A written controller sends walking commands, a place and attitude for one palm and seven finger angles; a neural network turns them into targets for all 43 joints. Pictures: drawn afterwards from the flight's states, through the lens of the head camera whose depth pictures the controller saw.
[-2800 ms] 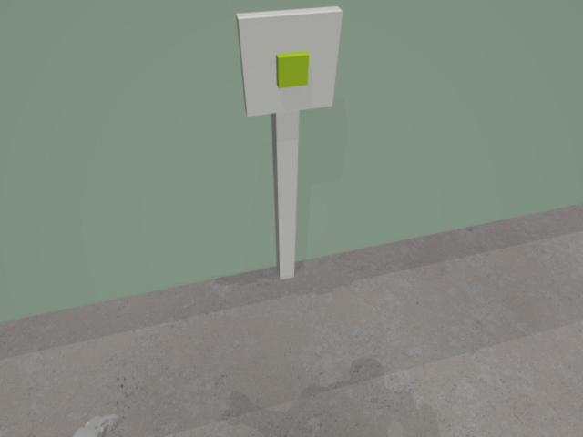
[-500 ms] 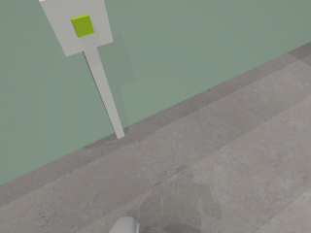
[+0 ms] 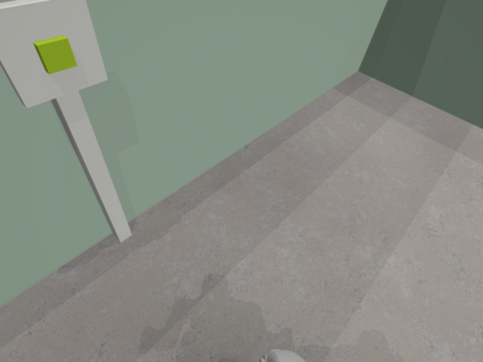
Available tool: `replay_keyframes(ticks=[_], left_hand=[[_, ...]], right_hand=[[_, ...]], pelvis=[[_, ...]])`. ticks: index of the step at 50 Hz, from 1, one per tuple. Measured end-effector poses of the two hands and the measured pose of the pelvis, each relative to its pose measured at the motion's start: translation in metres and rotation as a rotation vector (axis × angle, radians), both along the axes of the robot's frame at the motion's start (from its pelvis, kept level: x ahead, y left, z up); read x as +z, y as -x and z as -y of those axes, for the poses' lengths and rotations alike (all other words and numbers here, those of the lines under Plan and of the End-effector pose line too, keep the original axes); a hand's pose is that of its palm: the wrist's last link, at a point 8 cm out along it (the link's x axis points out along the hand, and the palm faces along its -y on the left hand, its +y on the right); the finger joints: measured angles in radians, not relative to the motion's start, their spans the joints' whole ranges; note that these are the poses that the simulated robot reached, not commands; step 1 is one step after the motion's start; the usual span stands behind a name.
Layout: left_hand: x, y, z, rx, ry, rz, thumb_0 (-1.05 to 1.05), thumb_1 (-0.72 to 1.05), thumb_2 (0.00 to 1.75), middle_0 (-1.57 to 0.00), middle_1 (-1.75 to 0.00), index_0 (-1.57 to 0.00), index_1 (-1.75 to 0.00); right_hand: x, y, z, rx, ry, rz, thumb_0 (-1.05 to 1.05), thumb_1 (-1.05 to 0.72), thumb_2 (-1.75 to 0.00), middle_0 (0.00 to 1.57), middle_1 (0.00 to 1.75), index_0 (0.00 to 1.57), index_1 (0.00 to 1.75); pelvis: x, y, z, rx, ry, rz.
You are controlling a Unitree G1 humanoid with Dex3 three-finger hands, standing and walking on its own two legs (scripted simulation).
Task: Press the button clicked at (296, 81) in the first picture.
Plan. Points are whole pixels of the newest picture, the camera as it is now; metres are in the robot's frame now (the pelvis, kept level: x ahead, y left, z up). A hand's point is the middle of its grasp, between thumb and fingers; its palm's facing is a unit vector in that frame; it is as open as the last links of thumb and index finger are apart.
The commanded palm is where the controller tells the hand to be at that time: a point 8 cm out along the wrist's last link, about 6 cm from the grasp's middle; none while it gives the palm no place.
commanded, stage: walk to a spot facing it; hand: left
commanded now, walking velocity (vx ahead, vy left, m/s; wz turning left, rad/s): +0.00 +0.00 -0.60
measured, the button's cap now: (55, 54) +0.68 +0.50 +0.12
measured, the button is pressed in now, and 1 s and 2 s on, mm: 0 0 0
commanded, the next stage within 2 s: turn to face it in 1.38 s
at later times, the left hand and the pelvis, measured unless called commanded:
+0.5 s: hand out of the picture +0.13 +0.11 -0.15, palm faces -0.27 -0.93 -0.24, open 7.4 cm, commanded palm none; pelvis +0.02 -0.06 +0.00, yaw -18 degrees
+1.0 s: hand (200, 268) +0.34 +0.11 -0.18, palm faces -0.48 -0.86 -0.16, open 7.4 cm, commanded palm none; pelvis +0.22 -0.05 +0.00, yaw -35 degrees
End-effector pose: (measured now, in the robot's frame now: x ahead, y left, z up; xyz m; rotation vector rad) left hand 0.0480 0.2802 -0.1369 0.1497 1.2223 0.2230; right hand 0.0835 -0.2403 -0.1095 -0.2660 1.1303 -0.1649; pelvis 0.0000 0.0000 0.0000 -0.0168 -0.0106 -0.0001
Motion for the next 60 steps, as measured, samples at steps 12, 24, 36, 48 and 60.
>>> replay_keyframes(ticks=[12, 24, 36, 48, 60], left_hand=[[0.003, -0.061, 0.06, -0.256, 0.007, -0.022, 0.01, 0.91, 0.9, -0.19, -0.3, -0.19, -0.3], [0.019, -0.091, 0.124, -0.374, -0.005, 0.032, 0.01, 0.9, 0.9, -0.2, -0.3, -0.2, -0.3], [-0.006, -0.1, 0.11, -0.367, 0.025, -0.189, 0.01, 0.9, 0.9, -0.2, -0.3, -0.2, -0.3], [-0.022, -0.273, 0.108, -0.539, 0.043, -0.192, 0.01, 0.91, 0.9, -0.19, -0.3, -0.2, -0.3], [-0.002, -0.468, 0.233, -0.792, 0.081, 0.015, 0.01, 0.91, 0.9, -0.19, -0.3, -0.19, -0.3]], right_hand=[[-0.031, 0.113, 0.029, -0.271, -0.065, -0.129, 0.0, -0.9, -0.89, 0.2, 0.3, 0.21, 0.3], [-0.03, 0.124, 0.08, -0.398, -0.094, -0.133, 0.01, -0.91, -0.89, 0.2, 0.3, 0.2, 0.3], [-0.013, -0.019, 0.087, -0.385, -0.059, 0.057, 0.01, -0.91, -0.9, 0.19, 0.3, 0.2, 0.3], [-0.003, -0.075, 0.043, -0.562, -0.027, 0.078, 0.0, -0.9, -0.89, 0.2, 0.3, 0.21, 0.3], [-0.012, -0.01, -0.011, -0.888, -0.117, -0.235, 0.0, -0.92, -0.89, 0.2, 0.3, 0.2, 0.3]], pelvis=[[-0.007, 0.011, 0.02, -0.186, -0.01, -0.007], [0.001, -0.016, 0.061, -0.309, -0.032, 0.003], [-0.005, -0.1, 0.059, -0.414, 0.003, -0.01], [-0.004, -0.207, 0.048, -0.586, 0.025, 0.012], [0.001, -0.289, 0.083, -0.727, 0.007, -0.004]])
